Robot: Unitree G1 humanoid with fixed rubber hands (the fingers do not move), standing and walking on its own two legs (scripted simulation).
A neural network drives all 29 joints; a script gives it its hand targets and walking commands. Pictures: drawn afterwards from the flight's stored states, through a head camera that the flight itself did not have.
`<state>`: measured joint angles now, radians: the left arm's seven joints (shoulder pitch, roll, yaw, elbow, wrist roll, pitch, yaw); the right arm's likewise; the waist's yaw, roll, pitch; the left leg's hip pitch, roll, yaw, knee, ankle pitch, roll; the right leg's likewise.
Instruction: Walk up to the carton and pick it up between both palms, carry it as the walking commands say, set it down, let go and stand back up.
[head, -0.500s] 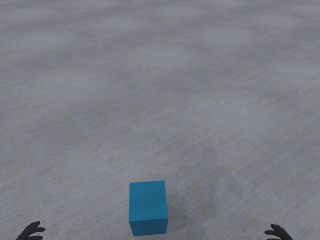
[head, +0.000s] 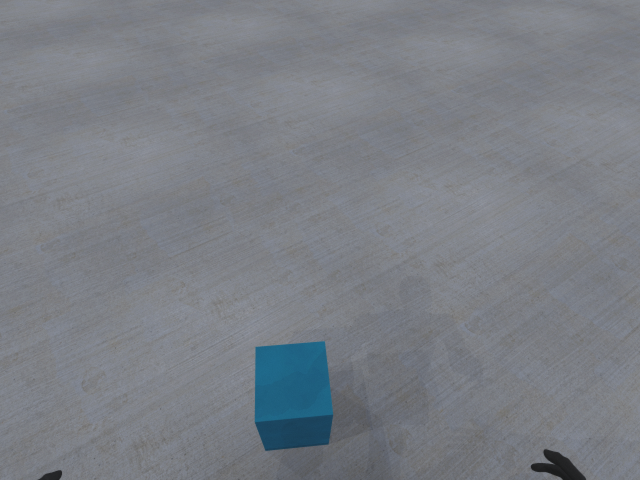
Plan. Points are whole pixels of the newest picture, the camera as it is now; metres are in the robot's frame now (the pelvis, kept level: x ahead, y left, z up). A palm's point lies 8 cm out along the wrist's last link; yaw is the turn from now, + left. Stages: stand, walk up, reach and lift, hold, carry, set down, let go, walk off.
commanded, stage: walk up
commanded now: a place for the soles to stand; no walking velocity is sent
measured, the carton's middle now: (293, 398) +0.43 +0.05 -0.62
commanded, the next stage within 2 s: reach and lift in 0.66 s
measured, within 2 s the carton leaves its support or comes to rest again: neither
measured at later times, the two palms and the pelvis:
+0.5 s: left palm out of the picture +0.14 +0.32 -0.08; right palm out of the picture +0.08 -0.33 -0.09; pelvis +0.00 +0.00 +0.01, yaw -2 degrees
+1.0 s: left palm (81, 449) +0.19 +0.30 -0.08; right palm (524, 440) +0.20 -0.28 -0.10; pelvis +0.02 -0.01 -0.01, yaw +4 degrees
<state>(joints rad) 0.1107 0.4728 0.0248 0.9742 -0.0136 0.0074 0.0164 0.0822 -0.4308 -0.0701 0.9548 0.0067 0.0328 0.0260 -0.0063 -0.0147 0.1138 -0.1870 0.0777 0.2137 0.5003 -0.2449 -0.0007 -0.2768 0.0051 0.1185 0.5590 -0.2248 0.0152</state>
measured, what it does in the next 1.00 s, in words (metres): stands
